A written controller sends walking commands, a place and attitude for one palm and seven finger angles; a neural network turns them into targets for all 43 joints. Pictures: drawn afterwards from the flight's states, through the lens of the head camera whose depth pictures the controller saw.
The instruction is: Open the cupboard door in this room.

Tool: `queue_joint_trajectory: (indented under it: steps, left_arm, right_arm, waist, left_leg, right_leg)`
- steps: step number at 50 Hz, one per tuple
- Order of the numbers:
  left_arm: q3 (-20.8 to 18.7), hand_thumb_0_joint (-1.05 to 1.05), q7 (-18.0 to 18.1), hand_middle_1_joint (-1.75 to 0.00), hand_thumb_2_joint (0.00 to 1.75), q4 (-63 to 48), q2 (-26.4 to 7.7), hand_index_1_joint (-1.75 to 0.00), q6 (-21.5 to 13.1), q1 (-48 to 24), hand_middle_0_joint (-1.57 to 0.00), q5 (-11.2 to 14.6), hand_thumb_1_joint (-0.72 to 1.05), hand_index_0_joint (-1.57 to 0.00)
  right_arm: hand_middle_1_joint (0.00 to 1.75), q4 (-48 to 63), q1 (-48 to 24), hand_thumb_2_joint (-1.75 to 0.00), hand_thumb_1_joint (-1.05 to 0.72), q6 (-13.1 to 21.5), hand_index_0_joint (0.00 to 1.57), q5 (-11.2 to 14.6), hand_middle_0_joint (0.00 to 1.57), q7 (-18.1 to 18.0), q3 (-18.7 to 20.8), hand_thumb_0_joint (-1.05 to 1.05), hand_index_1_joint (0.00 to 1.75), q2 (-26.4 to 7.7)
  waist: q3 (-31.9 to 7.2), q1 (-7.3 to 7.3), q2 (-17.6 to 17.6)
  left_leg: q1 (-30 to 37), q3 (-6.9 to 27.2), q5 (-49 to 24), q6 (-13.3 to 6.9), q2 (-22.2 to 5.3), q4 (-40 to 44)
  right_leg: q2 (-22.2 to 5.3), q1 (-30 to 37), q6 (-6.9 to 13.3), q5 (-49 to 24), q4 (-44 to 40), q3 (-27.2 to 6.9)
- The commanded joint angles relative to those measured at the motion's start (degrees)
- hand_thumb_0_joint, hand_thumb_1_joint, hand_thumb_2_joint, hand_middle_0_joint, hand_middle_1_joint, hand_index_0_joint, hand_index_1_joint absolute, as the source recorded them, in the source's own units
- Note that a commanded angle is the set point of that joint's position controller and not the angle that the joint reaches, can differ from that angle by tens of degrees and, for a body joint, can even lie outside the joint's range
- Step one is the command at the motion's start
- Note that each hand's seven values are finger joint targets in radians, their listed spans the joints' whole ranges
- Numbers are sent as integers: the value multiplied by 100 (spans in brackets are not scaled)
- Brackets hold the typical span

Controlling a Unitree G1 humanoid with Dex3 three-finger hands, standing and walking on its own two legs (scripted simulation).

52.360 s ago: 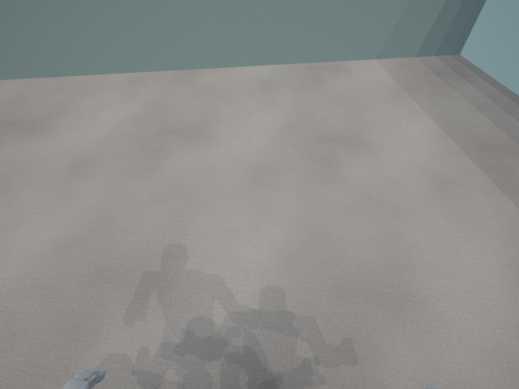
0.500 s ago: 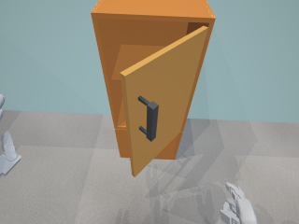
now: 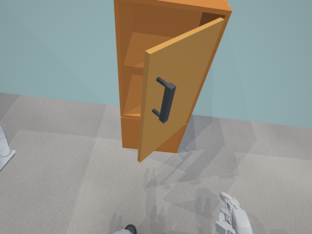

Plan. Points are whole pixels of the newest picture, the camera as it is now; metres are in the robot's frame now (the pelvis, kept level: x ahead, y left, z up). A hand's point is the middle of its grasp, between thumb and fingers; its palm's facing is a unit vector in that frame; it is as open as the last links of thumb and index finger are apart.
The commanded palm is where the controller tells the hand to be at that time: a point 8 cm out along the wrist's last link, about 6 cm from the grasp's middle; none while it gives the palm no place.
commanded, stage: stop stepping back and stand still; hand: left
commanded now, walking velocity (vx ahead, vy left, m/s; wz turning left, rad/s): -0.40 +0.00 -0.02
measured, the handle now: (161, 100) +0.49 +0.03 +0.05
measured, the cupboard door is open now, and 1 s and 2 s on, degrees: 49 49 49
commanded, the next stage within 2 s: let the arm hang, fingers relaxed in 1.12 s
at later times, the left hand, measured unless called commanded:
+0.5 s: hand (19, 206) +0.13 +0.23 +0.17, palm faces +0.39 -0.83 -0.41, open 7.4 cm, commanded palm +0.06 +0.27 +0.18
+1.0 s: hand out of the picture +0.07 +0.24 +0.17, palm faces +0.44 -0.78 -0.45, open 7.4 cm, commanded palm +0.01 +0.28 +0.18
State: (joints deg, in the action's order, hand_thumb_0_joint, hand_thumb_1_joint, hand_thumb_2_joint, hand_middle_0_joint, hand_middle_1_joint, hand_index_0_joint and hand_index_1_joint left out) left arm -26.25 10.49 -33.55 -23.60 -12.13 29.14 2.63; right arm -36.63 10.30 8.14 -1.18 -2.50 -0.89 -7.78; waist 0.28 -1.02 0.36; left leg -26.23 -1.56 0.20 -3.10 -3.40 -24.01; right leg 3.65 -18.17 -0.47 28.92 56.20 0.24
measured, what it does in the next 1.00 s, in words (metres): walks backwards: right foot, then left foot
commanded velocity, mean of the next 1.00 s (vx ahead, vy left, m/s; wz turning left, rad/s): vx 0.13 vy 0.04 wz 0.00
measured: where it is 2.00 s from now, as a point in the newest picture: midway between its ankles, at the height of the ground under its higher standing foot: outside the picture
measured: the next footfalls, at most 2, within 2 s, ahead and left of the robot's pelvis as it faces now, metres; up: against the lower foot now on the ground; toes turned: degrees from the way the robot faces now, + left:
right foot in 0.14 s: -0.11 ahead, -0.09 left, +0.00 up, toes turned +3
left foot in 0.32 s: +0.05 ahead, +0.06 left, +0.00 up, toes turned -2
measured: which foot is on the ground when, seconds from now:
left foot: down 0.00-0.16, up 0.18-0.30, down 0.32-0.56, up 0.58-0.90, down 0.92-1.00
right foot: up 0.00-0.12, down 0.14-1.00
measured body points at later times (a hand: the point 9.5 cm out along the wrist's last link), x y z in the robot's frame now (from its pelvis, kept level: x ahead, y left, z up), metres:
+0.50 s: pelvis -0.10 -0.02 -0.01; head -0.12 -0.01 +0.44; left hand +0.10 +0.27 +0.19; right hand +0.02 -0.28 -0.08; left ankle +0.01 +0.06 -0.74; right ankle -0.13 -0.11 -0.73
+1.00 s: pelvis -0.13 -0.01 +0.00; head -0.13 -0.01 +0.45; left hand +0.04 +0.28 +0.19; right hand +0.02 -0.26 -0.08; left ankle -0.16 +0.12 -0.74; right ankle -0.11 -0.10 -0.73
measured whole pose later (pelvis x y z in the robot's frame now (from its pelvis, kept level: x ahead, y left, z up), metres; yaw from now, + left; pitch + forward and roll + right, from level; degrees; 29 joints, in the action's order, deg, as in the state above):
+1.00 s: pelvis -0.13 -0.01 +0.00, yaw -1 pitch -1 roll +2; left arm -23.3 9.7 -28.0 -23.0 -12.8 30.1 0.7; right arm -36.5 13.4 9.0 -1.0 -4.6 0.9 -12.1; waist 0.4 -0.3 3.1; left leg -9.2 -3.7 17.9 1.1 -0.7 -28.2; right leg -1.6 -17.7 1.0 18.7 35.7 4.1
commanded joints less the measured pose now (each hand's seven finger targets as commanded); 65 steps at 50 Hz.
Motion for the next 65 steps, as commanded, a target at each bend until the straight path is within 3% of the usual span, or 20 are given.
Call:
queue_joint_trajectory:
  steps: [1,4,9,11,14,16,19,25,27,28,29,33,41,44,46,49,55,60,61,65]
  left_arm:
    - [-285,0,-13,-30,90,-1394,-891,-30,-319,-227,-20,121,90,-20]
    - [-559,0,-88,-30,90,-1316,-1164,-30,-417,-9,-20,234,90,-20]
    - [-1219,0,-64,-30,90,-1305,-1888,-30,-526,299,-20,234,90,-20]
    - [-962,0,-138,-30,90,-793,-1360,-30,-259,536,-20,162,90,-20]
    - [-714,0,-112,-30,90,-347,-1145,-30,-147,165,-20,159,90,-20]
    - [-496,0,-106,-30,90,-413,-1091,-30,-175,-241,-20,125,90,-20]
    - [-350,0,-96,-30,90,-311,-1173,-30,-239,-709,-20,36,90,-20]
    - [-630,0,-73,-30,90,-883,-1179,-30,-219,575,-20,-22,90,-20]
    - [-798,0,-87,-30,90,-734,-1349,-30,-221,831,-20,-88,90,-20]
    - [-724,0,-117,-30,90,-806,-1341,-30,-214,539,-20,-84,90,-20]
    - [-687,0,-107,-30,90,-872,-1281,-30,-264,24,-20,-35,90,-20]
    - [-559,0,-192,-30,90,320,-1133,-30,-429,-419,-20,-117,90,-20]
    - [-142,0,12,-30,90,67,-841,-30,-373,-531,-20,-210,90,-20]
    - [-362,0,68,-30,90,-716,-1001,-30,-427,-486,-20,-131,90,-20]
    - [-471,0,95,-30,90,-1183,-1086,-30,-503,-542,-20,-150,90,-20]
    - [-557,0,11,-30,90,-831,-1099,-30,-430,-74,-20,-150,90,-20]
    - [-473,0,-75,-30,90,-74,-874,-30,-408,203,-20,-28,90,-20]
    - [-546,0,-55,-30,90,-141,-958,-30,-382,158,-20,-19,90,-20]
    - [1847,0,-878,-30,90,3945,-98,-30,666,-620,-20,-644,90,-20]
    - [2025,0,-1024,-30,90,4388,539,-30,1198,-1021,-20,-449,90,-20]
  right_arm:
    - [30,698,-356,-90,-90,312,20,-7,20,-45,370,0,30,-1051]
    - [30,666,-292,-90,-90,178,20,-47,20,-10,360,0,30,-969]
    - [30,891,-541,-90,-90,57,20,-15,20,-56,130,0,30,-871]
    - [30,1007,-510,-90,-90,-3,20,224,20,-140,203,0,30,-902]
    - [30,772,-368,-90,-90,26,20,180,20,-249,174,0,30,-1052]
    - [30,754,-195,-90,-90,141,20,160,20,-271,268,0,30,-1285]
    - [30,714,-247,-90,-90,373,20,62,20,-199,264,0,30,-1232]
    - [30,976,-458,-90,-90,310,20,60,20,-148,285,0,30,-1119]
    - [30,1009,-389,-90,-90,136,20,50,20,-123,364,0,30,-1027]
    - [30,983,-404,-90,-90,35,20,63,20,-124,426,0,30,-1044]
    - [30,800,-350,-90,-90,39,20,23,20,-143,473,0,30,-1158]
    - [30,625,-105,-90,-90,76,20,18,20,-216,305,0,30,-1008]
    - [30,689,-207,-90,-90,385,20,24,20,-360,365,0,30,-1061]
    - [30,831,-113,-90,-90,379,20,7,20,-342,371,0,30,-1105]
    - [30,951,-142,-90,-90,340,20,48,20,-261,416,0,30,-1256]
    - [30,822,-113,-90,-90,372,20,43,20,-164,349,0,30,-1059]
    - [30,864,-64,-90,-90,255,20,174,20,-62,397,0,30,-1096]
    - [30,835,-184,-90,-90,94,20,139,20,-99,283,0,30,-966]
    - [30,-570,-206,-90,-90,154,20,85,20,426,591,0,30,-1865]
    - [30,-310,2,-90,-90,-331,20,-109,20,265,431,0,30,-1649]
  waist:
    - [-1125,107,-1701]
    - [-1373,38,-1554]
    - [-880,-41,571]
    - [-734,87,1257]
    - [-476,302,-17]
    - [-750,267,-1093]
    - [-185,177,-965]
    - [-279,-1,-1576]
    - [-193,-28,-128]
    - [9,-12,1286]
    - [385,102,1193]
    - [158,354,96]
    - [-323,-18,1299]
    - [-636,123,163]
    - [-711,71,-1372]
    - [-259,98,-1694]
    - [-424,206,397]
    - [-448,194,641]
    - [-124,480,156]
    - [-56,320,-789]
  left_leg:
    - [1366,1091,2555,95,-924,1919]
    - [1830,571,1241,511,-692,1335]
    - [310,79,2068,499,270,-3100]
    - [-461,29,1644,325,261,-2488]
    - [1403,-284,416,145,488,-808]
    - [2328,781,-1174,-273,-290,-273]
    - [1271,2736,1142,-668,-1211,1212]
    - [-1076,812,4002,150,-308,1580]
    - [-1034,66,3414,347,408,-874]
    - [-793,-22,2770,405,715,-3495]
    - [-1053,365,2282,466,577,-4683]
    - [-759,162,1263,412,28,-4130]
    - [645,-557,2097,72,358,-648]
    - [1660,-77,1460,-30,118,481]
    - [2498,1307,-538,-343,-959,292]
    - [1934,770,-1188,-294,-895,276]
    - [670,-66,645,329,111,-1040]
    - [1067,100,1736,231,141,-465]
    - [1010,524,331,115,-139,-1253]
    - [406,2106,-747,-750,-1142,344]
  right_leg:
    - [247,407,131,423,-1673,501]
    - [51,880,359,-284,-3749,490]
    - [-2311,311,1115,-3824,-4090,-952]
    - [-1707,1481,607,-5618,-3196,-373]
    - [-1362,558,314,-4850,-2654,99]
    - [-626,-8,-150,-2950,-1561,326]
    - [-332,-305,-15,359,-562,-179]
    - [-97,2273,212,-249,-2321,605]
    - [-896,1513,570,694,-3730,-500]
    - [-2405,-133,1095,1955,-5041,-2881]
    - [-2670,-900,1148,2245,-5349,-3312]
    - [-1817,-704,763,1135,-4788,-1400]
    - [-1709,913,552,-197,-4412,-1112]
    - [-1201,953,359,-1359,-3209,-594]
    - [-556,-170,60,-1798,-1837,122]
    - [-429,-151,38,-685,-2031,442]
    - [-1242,1460,466,-3975,-3106,-936]
    - [-1446,1001,416,-2568,-3609,-814]
    - [-1535,-229,464,-3055,-2501,-156]
    - [-437,-617,89,-41,-377,-97]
